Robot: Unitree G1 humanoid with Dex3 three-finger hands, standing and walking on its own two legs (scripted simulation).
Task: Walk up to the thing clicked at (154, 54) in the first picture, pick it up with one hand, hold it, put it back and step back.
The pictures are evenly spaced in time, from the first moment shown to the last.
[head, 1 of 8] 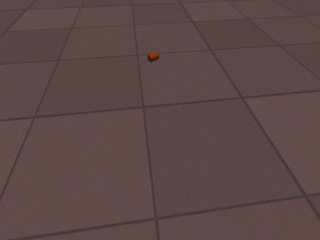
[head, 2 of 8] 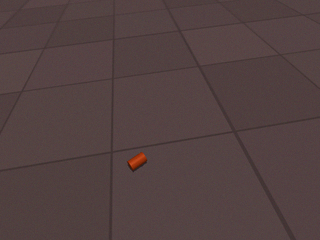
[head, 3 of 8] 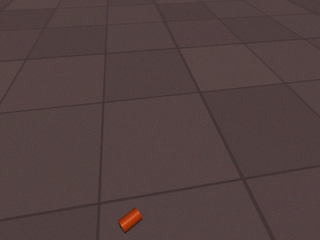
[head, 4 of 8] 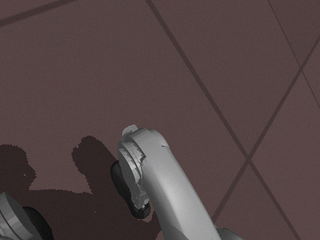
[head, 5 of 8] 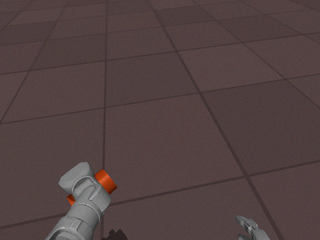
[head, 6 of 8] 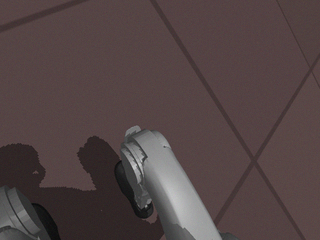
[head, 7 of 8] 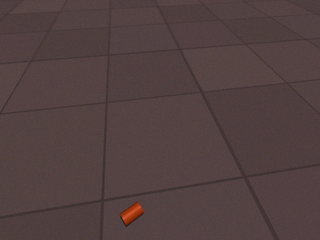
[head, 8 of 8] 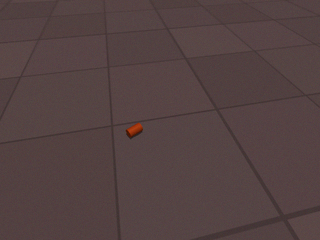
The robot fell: no
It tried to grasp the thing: yes
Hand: left
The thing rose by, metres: 0.65
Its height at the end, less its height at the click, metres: +0.00
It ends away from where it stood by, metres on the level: 0.02
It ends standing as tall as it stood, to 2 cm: yes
